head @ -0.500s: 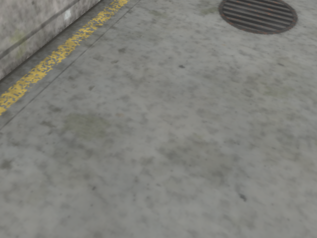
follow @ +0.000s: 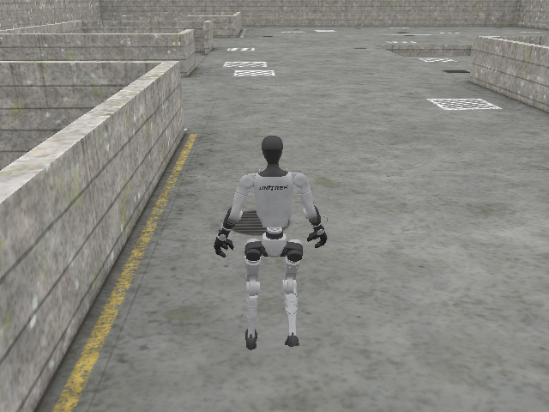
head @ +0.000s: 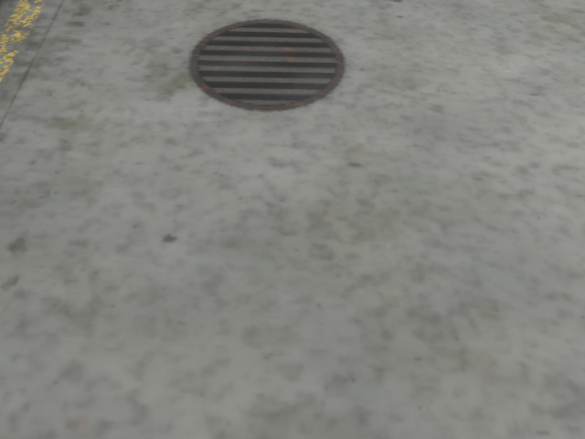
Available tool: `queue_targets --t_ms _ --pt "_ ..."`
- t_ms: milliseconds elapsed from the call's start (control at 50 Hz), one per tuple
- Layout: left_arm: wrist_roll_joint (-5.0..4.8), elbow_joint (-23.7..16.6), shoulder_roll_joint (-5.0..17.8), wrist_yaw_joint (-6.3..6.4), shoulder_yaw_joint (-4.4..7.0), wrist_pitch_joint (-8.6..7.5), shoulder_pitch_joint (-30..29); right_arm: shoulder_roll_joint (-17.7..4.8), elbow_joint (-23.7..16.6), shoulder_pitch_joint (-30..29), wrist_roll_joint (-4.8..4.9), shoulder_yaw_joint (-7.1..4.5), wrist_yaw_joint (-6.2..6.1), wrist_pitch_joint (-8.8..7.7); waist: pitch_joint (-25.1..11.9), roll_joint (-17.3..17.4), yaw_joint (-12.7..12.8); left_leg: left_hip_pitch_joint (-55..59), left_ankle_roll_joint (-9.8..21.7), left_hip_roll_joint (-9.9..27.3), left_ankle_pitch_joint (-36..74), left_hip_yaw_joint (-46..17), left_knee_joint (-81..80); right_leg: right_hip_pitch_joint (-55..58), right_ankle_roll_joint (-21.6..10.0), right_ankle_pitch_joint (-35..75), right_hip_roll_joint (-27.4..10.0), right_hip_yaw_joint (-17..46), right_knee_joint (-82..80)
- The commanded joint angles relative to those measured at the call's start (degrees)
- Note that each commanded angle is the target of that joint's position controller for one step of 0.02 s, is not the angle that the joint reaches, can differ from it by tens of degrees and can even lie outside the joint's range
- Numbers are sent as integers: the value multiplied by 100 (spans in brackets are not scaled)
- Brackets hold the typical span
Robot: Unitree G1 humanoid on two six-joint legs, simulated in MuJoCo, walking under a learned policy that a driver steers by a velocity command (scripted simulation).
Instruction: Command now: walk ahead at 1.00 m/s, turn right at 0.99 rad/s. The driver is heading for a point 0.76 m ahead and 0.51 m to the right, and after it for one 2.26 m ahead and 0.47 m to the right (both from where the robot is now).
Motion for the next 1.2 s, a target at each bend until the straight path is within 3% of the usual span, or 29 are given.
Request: queue_targets --t_ms 20,120,220,260,300,320,340,360,380,420,460,500,520,540,580,640,700,720,740,780,800,840,880,940,1040,1080,1100,1140,1200 --pt "105 -744 -108 -210 -131 104 -551 -408 183 880 105 -161 25 -136 -31 847 -325 1649 519 1369 -807 -1570 -1933 -2120 110 356 -829 182 210" --pt "50 -1247 -154 -304 -248 217 -1319 -469 405 762 128 -173 135 -347 345 749 -56 1225 466 1217 1008 122 -2396 -2280 205 1554 -906 -115 -543" --pt "46 -1407 -267 -437 -368 176 -2203 -732 726 1317 98 -229 80 -335 820 448 -229 1771 170 953 3795 1354 -2356 -1609 -220 1851 -536 -1221 -2546" --pt "39 -1279 -154 -389 -327 146 -1989 -1004 730 1538 110 -284 -12 -233 399 685 -52 2348 113 1038 6588 1463 -1588 -906 -418 1503 -36 -1605 -2854" --pt "11 -903 165 -281 -162 115 -622 -1386 630 1300 79 -397 -94 -35 -393 991 755 2358 178 1334 7966 1346 277 572 -652 835 292 -1470 -2911" --pt "-7 -510 425 -181 4 70 633 -1437 478 1002 65 -420 -77 48 -900 982 1276 1708 309 1408 7579 1182 1858 1977 -871 578 377 -1129 -3179" --pt "-46 -206 645 -14 186 59 1184 -1215 429 922 35 -402 4 77 -1026 390 1342 381 273 847 3837 1169 3913 3308 -1054 405 166 -473 -3686" --pt "-77 -333 1190 91 298 170 513 -323 29 972 -2 -186 124 29 -789 -1055 477 -2012 29 -210 -1471 991 6095 4120 -1534 443 -1048 1992 -3971" --pt "25 -590 1452 75 389 240 726 -722 -581 661 94 -217 110 -133 -1880 -519 653 -3010 -5 -351 -1355 -411 6657 4968 -2323 -219 -1703 4167 -5109" --pt "-16 -387 931 181 303 142 555 -740 -578 244 136 -132 81 -322 -246 678 233 -3022 -26 167 -793 -667 5456 3246 -1921 1456 -1712 3761 -5811" --pt "-55 -403 651 264 184 -23 69 -706 -433 472 -12 -119 41 -129 218 1032 -350 -2088 -230 420 -1100 -626 4680 1785 -1669 4066 -1237 2510 -5596" --pt "-124 -338 525 216 110 -119 -1 -629 -453 442 -58 -110 41 117 181 986 -512 -1336 -393 504 -1234 -481 3682 832 -1447 5353 -868 1831 -5566" --pt "-447 -659 204 206 98 -297 -464 -618 -749 -272 223 -221 -49 -180 83 1166 -412 -1275 -410 241 -1004 -829 3089 522 -1367 4539 -662 2153 -5620" --pt "-485 -641 400 247 138 -309 -626 -409 -919 -676 215 -145 -68 -286 113 1077 -420 -1136 -431 98 -665 -695 2225 254 -1242 4380 -456 1931 -5534" --pt "-470 -489 587 397 270 -104 -380 -75 -1000 -1033 200 -65 -40 -383 -286 682 -119 -233 -388 -561 915 -318 507 48 -674 4055 157 1453 -5145" --pt "-384 -148 284 476 226 103 330 -249 -1060 -1068 370 -238 44 -359 -597 -10 84 926 -311 -1001 2438 -376 -381 90 -14 2825 338 1800 -4525" --pt "-280 -348 -98 452 114 68 -30 -570 -785 321 202 -419 -15 -304 -1442 -350 -791 2602 163 -170 3752 -809 -733 363 594 2013 529 1393 -2033" --pt "-63 -491 -726 427 -72 82 428 -762 -725 770 49 -362 -7 -287 -2182 963 -602 3947 925 1519 7055 -2346 199 -650 809 -2674 1004 1088 133" --pt "-274 -542 -261 282 -80 55 1648 -887 -639 765 24 -373 107 -279 -3277 1840 -35 4517 2143 2968 5883 -4734 123 -1209 888 -2526 745 1542 1621" --pt "-311 -539 459 273 73 284 443 -374 -1088 -469 103 -297 49 -119 -2096 784 -292 3012 1968 2026 2427 -3735 -629 -1598 1103 -1267 43 926 1705" --pt "-267 -599 398 348 79 386 77 -200 -1056 -627 124 -175 18 -3 -1448 346 -208 2041 1706 1598 1822 -3173 -847 -1496 1139 -1000 -31 653 1528" --pt "-242 -721 93 355 4 425 -32 -325 -848 -751 147 -169 34 86 -565 446 54 574 1425 1009 1673 -2299 -1231 -965 1043 -894 -176 477 432" --pt "-210 -687 -319 366 -134 319 29 -370 -670 -779 137 -216 95 71 -650 724 128 220 1396 723 2808 -1624 -1316 -356 1015 -958 -219 139 -950" --pt "-137 -617 -392 349 -212 246 -160 -481 -450 -658 243 -294 114 133 -1208 972 8 502 1585 893 3324 -1485 -1213 338 978 -313 -365 52 -2245" --pt "-77 -604 -239 229 -142 377 -411 -437 -348 -620 317 -238 95 308 -719 1111 46 -426 1201 784 -676 -1556 -1433 1495 515 689 -282 -161 -4112" --pt "83 -756 75 257 -109 359 -445 -132 -202 -199 209 -120 131 269 -600 341 -48 -1076 484 305 -1621 -1042 -709 2039 37 687 -1191 894 -4911" --pt "160 -645 110 235 -112 330 -672 0 -282 -101 226 -118 130 240 -582 -830 -336 -428 197 -199 -1125 -270 -233 800 -417 -415 -1726 1559 -5470" --pt "107 -810 -153 227 -178 201 -1309 -262 -227 -411 150 -213 74 246 -108 -654 -327 400 50 -188 -144 -340 -20 -100 -196 -1273 -1267 1395 -5659" --pt "-137 -801 348 313 28 206 -980 -379 -218 -305 122 -305 -24 253 -123 -565 -210 293 58 -413 -424 -124 344 -11 -298 -1338 -1209 1740 -5640"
